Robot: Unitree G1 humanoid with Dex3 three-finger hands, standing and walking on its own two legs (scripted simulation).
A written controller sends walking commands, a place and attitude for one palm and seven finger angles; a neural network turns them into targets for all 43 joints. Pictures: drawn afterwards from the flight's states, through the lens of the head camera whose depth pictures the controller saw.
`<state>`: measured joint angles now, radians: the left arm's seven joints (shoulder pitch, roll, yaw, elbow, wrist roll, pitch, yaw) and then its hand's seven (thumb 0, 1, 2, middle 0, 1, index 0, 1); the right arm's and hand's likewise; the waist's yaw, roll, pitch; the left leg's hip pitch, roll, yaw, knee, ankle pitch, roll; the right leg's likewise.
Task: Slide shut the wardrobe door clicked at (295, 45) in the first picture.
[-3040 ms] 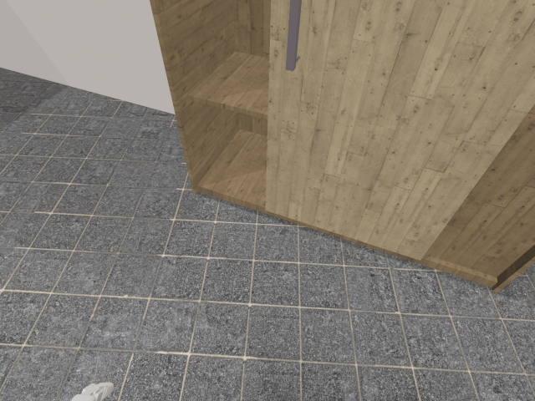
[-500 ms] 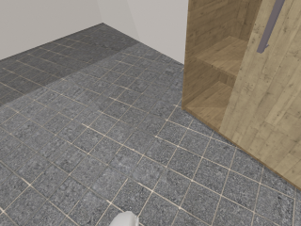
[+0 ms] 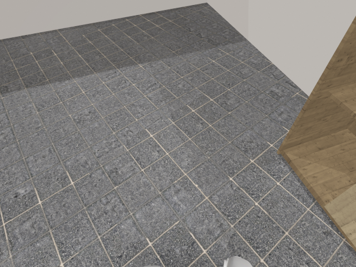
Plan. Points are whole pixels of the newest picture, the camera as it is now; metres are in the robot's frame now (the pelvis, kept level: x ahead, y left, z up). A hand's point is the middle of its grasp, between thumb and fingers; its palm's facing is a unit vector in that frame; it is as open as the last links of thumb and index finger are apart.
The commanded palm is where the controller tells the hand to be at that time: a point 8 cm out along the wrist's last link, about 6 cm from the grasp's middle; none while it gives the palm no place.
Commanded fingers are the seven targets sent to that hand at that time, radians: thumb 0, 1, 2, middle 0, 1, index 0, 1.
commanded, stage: walk to a spot facing it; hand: right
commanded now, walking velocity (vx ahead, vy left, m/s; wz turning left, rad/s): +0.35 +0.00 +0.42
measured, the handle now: out of the picture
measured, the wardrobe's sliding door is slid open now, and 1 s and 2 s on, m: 0.38 0.38 0.38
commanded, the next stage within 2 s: turn to face it in 0.54 s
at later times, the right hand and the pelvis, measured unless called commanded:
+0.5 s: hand (268, 210) +0.31 -0.21 -0.16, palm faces -0.23 +0.96 -0.13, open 7.4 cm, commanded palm none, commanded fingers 0.00 -0.90 -0.90 0.20 0.30 0.20 0.30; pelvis +0.20 -0.05 +0.02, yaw +16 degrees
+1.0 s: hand (238, 162) +0.47 -0.14 -0.16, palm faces -0.25 +0.96 -0.14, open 7.4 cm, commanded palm none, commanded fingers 0.00 -0.90 -0.90 0.20 0.30 0.20 0.30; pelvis +0.31 -0.02 +0.00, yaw +14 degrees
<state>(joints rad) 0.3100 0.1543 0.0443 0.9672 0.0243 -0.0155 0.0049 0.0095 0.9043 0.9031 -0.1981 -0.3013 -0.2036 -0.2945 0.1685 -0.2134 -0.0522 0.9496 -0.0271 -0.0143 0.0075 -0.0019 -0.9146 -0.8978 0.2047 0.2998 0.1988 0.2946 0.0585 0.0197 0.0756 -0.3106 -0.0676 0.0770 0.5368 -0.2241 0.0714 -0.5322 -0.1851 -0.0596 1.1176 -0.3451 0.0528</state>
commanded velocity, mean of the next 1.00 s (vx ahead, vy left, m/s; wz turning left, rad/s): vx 0.08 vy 0.00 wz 0.12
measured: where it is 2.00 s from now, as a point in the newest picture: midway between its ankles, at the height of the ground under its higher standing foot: (187, 253)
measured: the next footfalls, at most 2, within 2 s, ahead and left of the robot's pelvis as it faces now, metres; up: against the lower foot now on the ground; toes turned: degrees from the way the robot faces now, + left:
right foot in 0.16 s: +0.19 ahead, -0.15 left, +0.00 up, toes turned -5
left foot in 0.64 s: +0.34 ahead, +0.11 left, +0.00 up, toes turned +28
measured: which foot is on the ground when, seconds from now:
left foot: down 0.00-0.18, up 0.20-0.62, down 0.64-1.00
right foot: up 0.00-0.14, down 0.16-0.62, up 0.64-1.00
